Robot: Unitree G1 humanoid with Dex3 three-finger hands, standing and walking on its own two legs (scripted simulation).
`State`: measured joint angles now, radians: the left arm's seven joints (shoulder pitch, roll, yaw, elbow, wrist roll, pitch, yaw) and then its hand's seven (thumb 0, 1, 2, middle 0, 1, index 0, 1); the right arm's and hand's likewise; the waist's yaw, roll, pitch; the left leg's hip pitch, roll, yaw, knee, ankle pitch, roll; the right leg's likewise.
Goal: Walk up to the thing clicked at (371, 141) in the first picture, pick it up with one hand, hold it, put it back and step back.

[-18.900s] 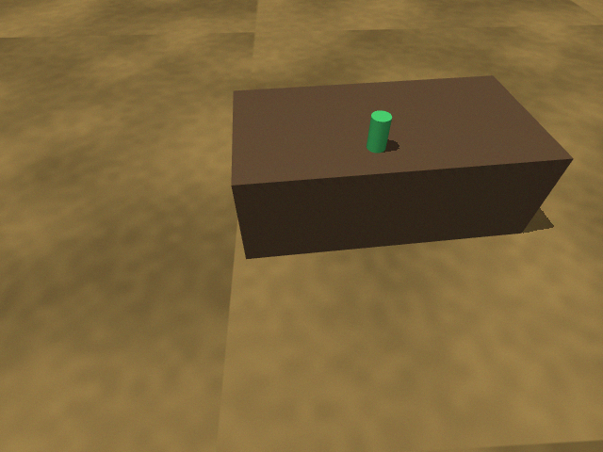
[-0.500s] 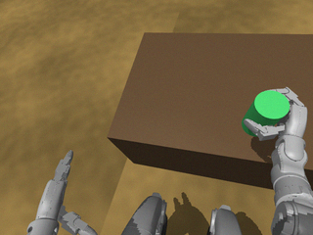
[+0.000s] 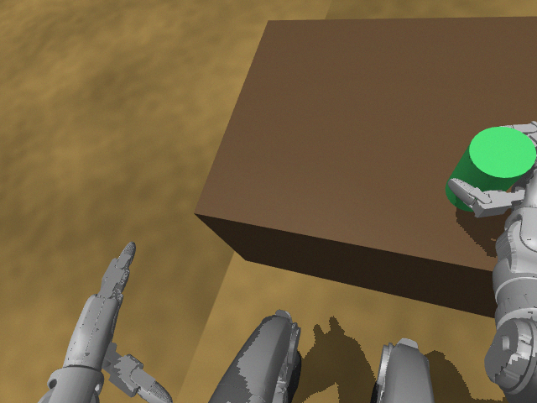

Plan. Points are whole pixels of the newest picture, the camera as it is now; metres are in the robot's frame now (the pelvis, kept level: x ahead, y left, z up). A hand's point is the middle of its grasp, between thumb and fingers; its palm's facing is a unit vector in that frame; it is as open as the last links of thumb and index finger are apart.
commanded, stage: crouch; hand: right
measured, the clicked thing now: (483, 173) +0.49 -0.18 -0.03
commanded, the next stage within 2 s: lower in 0.04 s
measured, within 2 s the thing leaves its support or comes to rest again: rests again in 1.00 s
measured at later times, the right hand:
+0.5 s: hand (476, 178) +0.51 -0.18 -0.08, palm faces +0.18 +0.98 +0.01, open 10.2 cm
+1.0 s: hand (469, 185) +0.52 -0.19 -0.12, palm faces +0.16 +0.99 +0.01, open 10.3 cm
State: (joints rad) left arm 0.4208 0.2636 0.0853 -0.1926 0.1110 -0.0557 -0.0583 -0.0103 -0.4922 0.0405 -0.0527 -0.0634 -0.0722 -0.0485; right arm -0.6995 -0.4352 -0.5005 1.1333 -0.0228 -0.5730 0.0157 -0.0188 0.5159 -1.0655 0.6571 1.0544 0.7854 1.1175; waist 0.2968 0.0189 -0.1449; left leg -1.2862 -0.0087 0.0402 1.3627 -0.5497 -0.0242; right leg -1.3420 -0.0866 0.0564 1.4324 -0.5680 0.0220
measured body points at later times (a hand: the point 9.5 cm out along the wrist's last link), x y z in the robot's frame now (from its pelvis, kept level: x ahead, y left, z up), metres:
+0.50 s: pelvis -0.01 +0.01 -0.03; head +0.18 -0.06 +0.37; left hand +0.16 +0.27 +0.06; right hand +0.49 -0.24 -0.08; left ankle +0.05 +0.14 -0.59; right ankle +0.04 -0.13 -0.59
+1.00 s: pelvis -0.02 +0.00 -0.06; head +0.18 -0.07 +0.33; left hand +0.15 +0.26 +0.07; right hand +0.50 -0.24 -0.12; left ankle +0.05 +0.14 -0.59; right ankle +0.04 -0.13 -0.59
